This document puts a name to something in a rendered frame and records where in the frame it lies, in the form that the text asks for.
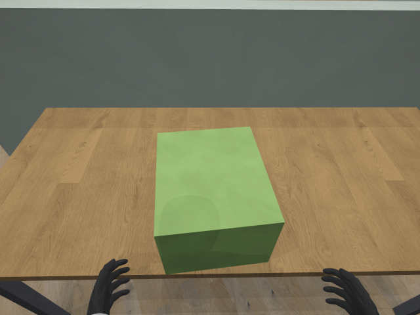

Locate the carton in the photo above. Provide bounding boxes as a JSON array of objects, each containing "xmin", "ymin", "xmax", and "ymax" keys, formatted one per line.
[{"xmin": 154, "ymin": 127, "xmax": 285, "ymax": 275}]

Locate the robot right hand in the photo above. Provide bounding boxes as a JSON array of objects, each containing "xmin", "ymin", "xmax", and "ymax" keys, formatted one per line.
[{"xmin": 322, "ymin": 268, "xmax": 379, "ymax": 315}]

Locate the table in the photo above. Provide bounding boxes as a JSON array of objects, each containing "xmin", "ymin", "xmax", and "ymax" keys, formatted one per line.
[{"xmin": 0, "ymin": 107, "xmax": 420, "ymax": 315}]

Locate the robot left hand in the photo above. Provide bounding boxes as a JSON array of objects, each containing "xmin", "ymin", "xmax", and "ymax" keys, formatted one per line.
[{"xmin": 87, "ymin": 259, "xmax": 130, "ymax": 315}]

